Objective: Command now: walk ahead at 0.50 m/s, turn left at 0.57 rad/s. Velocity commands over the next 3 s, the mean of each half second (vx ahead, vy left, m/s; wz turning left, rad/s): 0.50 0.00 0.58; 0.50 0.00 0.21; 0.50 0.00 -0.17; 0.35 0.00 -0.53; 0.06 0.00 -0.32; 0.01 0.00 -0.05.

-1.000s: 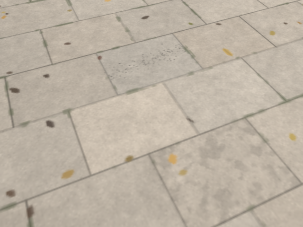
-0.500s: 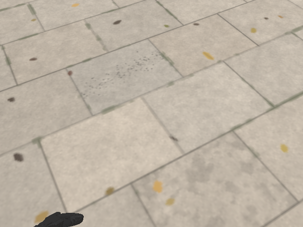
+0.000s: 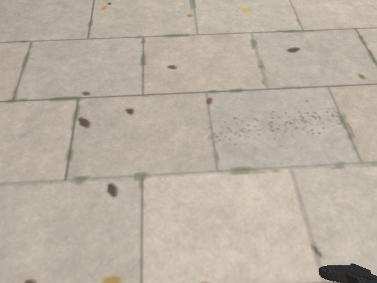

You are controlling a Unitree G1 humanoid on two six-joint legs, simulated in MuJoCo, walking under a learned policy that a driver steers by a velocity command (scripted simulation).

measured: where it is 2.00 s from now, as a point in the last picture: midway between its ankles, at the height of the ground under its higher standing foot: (146, 137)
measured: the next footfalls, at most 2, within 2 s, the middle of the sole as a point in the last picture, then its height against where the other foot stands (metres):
right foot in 0.52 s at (219, 270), level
left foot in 1.02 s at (140, 223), level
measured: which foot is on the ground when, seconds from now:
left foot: down 0.00-0.54, up 0.56-1.00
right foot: down 0.00-0.00, up 0.02-0.50, down 0.52-1.00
